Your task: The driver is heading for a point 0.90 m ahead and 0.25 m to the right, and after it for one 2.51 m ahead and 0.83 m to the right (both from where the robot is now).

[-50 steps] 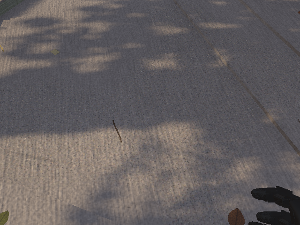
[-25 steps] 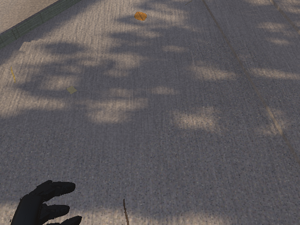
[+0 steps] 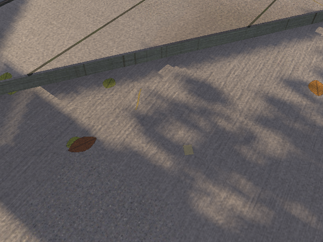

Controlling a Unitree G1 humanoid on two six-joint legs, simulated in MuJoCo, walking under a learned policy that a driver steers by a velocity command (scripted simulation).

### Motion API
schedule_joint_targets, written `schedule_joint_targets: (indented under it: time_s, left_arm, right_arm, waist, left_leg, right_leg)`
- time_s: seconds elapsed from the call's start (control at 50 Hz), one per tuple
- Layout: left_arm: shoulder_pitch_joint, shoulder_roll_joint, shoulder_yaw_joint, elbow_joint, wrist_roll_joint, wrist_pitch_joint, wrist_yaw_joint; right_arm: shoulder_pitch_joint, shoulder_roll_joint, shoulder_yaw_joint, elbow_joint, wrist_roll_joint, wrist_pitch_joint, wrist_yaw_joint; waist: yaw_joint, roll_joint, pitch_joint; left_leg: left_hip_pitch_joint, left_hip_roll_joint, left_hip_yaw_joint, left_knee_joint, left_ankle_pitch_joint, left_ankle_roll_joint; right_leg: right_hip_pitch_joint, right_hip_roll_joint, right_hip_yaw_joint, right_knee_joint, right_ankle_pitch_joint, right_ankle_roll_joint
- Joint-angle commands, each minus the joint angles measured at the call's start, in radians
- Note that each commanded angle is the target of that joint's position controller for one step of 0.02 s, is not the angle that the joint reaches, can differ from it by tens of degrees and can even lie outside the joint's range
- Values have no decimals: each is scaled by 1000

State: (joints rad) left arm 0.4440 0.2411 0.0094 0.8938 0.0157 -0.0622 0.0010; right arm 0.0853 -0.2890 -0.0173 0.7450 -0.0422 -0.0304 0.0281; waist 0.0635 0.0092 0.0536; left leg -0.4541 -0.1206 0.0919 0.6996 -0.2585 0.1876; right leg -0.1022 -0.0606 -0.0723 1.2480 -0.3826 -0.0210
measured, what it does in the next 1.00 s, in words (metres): walks ahead, turning right: right foot, then left foot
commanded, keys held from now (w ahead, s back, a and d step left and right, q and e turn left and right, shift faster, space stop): w+e+shift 0.76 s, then e+shift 0.12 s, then q+shift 0.12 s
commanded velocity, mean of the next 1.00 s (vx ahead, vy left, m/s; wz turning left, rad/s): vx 0.91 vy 0.00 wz -0.63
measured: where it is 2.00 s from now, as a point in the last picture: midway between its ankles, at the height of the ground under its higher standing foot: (224, 126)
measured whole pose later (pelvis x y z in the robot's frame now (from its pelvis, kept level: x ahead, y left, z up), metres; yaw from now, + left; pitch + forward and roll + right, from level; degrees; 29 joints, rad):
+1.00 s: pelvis +0.89 -0.15 +0.03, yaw -42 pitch +2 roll +0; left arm 0.09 0.39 0.08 0.65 0.04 0.00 -0.04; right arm 0.37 -0.32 -0.03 0.78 -0.02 -0.09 -0.01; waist -0.06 -0.05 0.06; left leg -0.20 0.05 0.09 0.42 -0.25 -0.02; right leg -0.63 0.05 0.03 1.07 -0.35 -0.03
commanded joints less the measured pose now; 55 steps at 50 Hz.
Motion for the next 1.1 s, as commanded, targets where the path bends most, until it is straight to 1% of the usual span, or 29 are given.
schedule_joint_targets:
  time_s: [0.02, 0.08, 0.18, 0.24, 0.3, 0.34, 0.36, 0.38, 0.4, 0.42, 0.44, 0.46, 0.52, 0.58, 0.64, 0.7, 0.74, 0.76, 0.78, 0.8, 0.82, 0.84, 0.86, 0.88, 0.92, 0.96, 1.02, 1.06, 1.1]
  left_arm:
    - [-110, 168, 29, -148, -12, -34, -1]
    - [-38, 108, 21, -95, 9, 26, -30]
    - [-281, 71, 12, -169, -16, 28, -55]
    - [-375, 56, -1, -191, -17, 14, -70]
    - [-320, 114, 11, -166, -5, 16, -72]
    - [-82, 193, 41, -102, 1, 29, -64]
    - [151, 239, 66, -38, 3, 34, -53]
    - [283, 277, 95, -2, -11, 37, -36]
    - [186, 332, 105, 4, -10, 50, -26]
    - [88, 355, 113, -50, -2, 55, -21]
    - [26, 270, 104, -88, 2, 56, -11]
    - [-18, 215, 90, -82, 4, 55, -8]
    - [-72, 203, 77, -86, -3, 14, -3]
    - [-80, 232, 91, -106, -10, -16, -9]
    - [-41, 247, 109, -110, -26, -16, -20]
    - [-14, 262, 122, -118, -23, -7, -15]
    - [-36, 297, 131, -130, -10, -6, -9]
    - [-85, 319, 134, -141, -7, -11, -13]
    - [-119, 245, 114, -168, -9, -22, -13]
    - [-19, 60, 69, -222, -54, -21, -3]
    - [-16, 138, 62, -237, -30, -3, 5]
    - [-121, 195, 76, -223, -6, 16, 11]
    - [-180, 200, 80, -227, 6, 27, 3]
    - [-212, 192, 84, -233, 14, 41, -12]
    - [-224, 122, 67, -264, 25, 63, -37]
    - [-232, 91, 51, -289, 26, 66, -46]
    - [-246, 76, 21, -290, 20, 53, -57]
    - [-278, 92, 16, -282, 22, 50, -57]
    - [-247, 117, 17, -256, 35, 38, -43]
  right_arm:
    - [248, -185, -76, 47, 9, -15, -34]
    - [211, -94, -43, 68, 15, -66, -38]
    - [248, -72, -33, 98, 28, -112, -10]
    - [310, -84, -23, 120, 36, -130, -22]
    - [314, -154, -32, 118, 25, -119, -62]
    - [259, -203, -48, 94, 4, -82, -90]
    - [179, -228, -57, 67, -7, -64, -94]
    - [115, -220, -63, 59, -3, -53, -81]
    - [124, -27, -12, -19, -18, -83, -58]
    - [194, -37, 9, -100, 12, -107, -45]
    - [132, -91, 14, -99, -6, -126, -36]
    - [117, -110, 10, -95, -9, -128, -28]
    - [107, -76, 29, -115, -44, -57, -24]
    - [-47, -55, 47, -193, -20, -40, -10]
    - [-139, -28, 56, -223, 15, -45, -2]
    - [-154, -68, 42, -234, 18, -53, -11]
    - [-10, -141, 8, -193, 19, -63, -29]
    - [169, -178, -13, -152, 19, -69, -42]
    - [387, -244, -40, -119, -5, -76, -65]
    - [404, -327, -59, -120, -56, -73, -70]
    - [346, -308, -71, -121, -31, -60, -62]
    - [264, -186, -45, -135, -20, -58, -58]
    - [228, -107, -24, -123, -12, -56, -50]
    - [234, -82, -17, -105, -8, -53, -50]
    - [291, -68, -11, -45, 14, -68, -43]
    - [271, -96, -21, -24, 25, -86, -31]
    - [149, -121, -26, -21, 33, -84, -11]
    - [203, -133, -32, 15, 53, -77, -1]
    - [238, -157, -43, 35, 57, -67, -4]
  waist:
    - [-111, -54, -52]
    - [-11, -63, 9]
    - [-58, 9, 96]
    - [-87, -4, 79]
    - [-35, 69, -17]
    - [101, 114, -136]
    - [220, 111, -204]
    - [297, -7, -203]
    - [113, -303, -157]
    - [50, -266, -346]
    - [48, -45, -217]
    - [-17, 83, -86]
    - [-120, 116, 56]
    - [-86, 35, 82]
    - [-6, -29, 28]
    - [20, -71, -20]
    - [-52, -66, -134]
    - [-167, -47, -233]
    - [-255, 12, -348]
    - [-159, 320, -464]
    - [-129, 318, -482]
    - [-140, 152, -316]
    - [-134, 66, -216]
    - [-125, 64, -168]
    - [-94, 150, -111]
    - [-54, 139, -103]
    - [1, 156, -100]
    - [-15, 154, -96]
    - [1, 91, -93]
  left_leg:
    - [566, 371, -590, -449, 28, 143]
    - [289, 296, -346, -533, 137, 58]
    - [224, 175, -20, -626, 495, -82]
    - [318, 202, 53, -659, 770, -132]
    - [542, 249, 104, -486, 1300, -193]
    - [556, 286, 105, -136, 1525, -213]
    - [441, 299, 86, 182, 1473, -209]
    - [261, 163, 113, 675, 845, -197]
    - [-248, 5, 0, 1046, -256, -223]
    - [-447, 29, -206, 1102, -252, -214]
    - [-466, 98, -241, 969, -138, -179]
    - [-410, 145, -224, 836, -69, -173]
    - [-223, 221, -182, 592, -101, -228]
    - [-74, 236, -107, 251, 89, -259]
    - [46, 184, -78, -19, 350, -248]
    - [74, 149, -105, -167, 334, -229]
    - [239, 102, -115, -200, 176, -210]
    - [440, 118, -111, -198, 116, -197]
    - [675, 280, -252, -187, -101, -165]
    - [925, 632, -746, -299, -95, -80]
    - [892, 650, -941, -351, -30, -18]
    - [752, 582, -711, -324, 147, -37]
    - [631, 520, -502, -292, 408, -54]
    - [567, 468, -367, -288, 560, -74]
    - [450, 411, -281, -316, 746, -76]
    - [378, 405, -245, -364, 844, -48]
    - [181, 286, -82, -425, 782, -81]
    - [172, 267, -118, -419, 722, -90]
    - [223, 264, -154, -324, 723, -113]
  right_leg:
    - [-673, -47, 106, 175, 62, -28]
    - [-494, -89, 157, 13, 80, -8]
    - [-516, -47, 51, -331, 422, -34]
    - [-440, 7, -53, -517, 610, -81]
    - [-358, 117, -122, -593, 551, -118]
    - [-130, 191, -130, -571, 388, -148]
    - [76, 169, -54, -586, 308, -199]
    - [220, 108, 45, -674, 266, -268]
    - [428, -32, 354, -561, 468, -358]
    - [546, -190, 812, -839, 67, -516]
    - [390, -203, 882, -1012, -163, -458]
    - [183, -178, 807, -1050, -158, -401]
    - [-233, -39, 573, -1093, 24, -342]
    - [-405, 58, 433, -1130, 220, -313]
    - [-313, 89, 403, -1094, 412, -238]
    - [-110, 53, 449, -993, 553, -191]
    - [-15, 50, 459, -776, 775, -147]
    - [-63, 82, 431, -558, 787, -123]
    - [-200, 126, 375, -252, 599, -102]
    - [-523, 245, 239, 67, -202, -62]
    - [-654, 165, 187, 192, -155, -66]
    - [-689, 99, 156, 174, -53, -60]
    - [-672, 68, 137, 121, -7, -44]
    - [-661, 45, 134, 88, -8, -28]
    - [-617, 51, 151, 4, -37, -5]
    - [-573, 95, 162, -119, -5, 4]
    - [-294, 117, 82, -528, 257, -4]
    - [-168, 122, 53, -630, 405, -11]
    - [-97, 109, 74, -728, 473, -32]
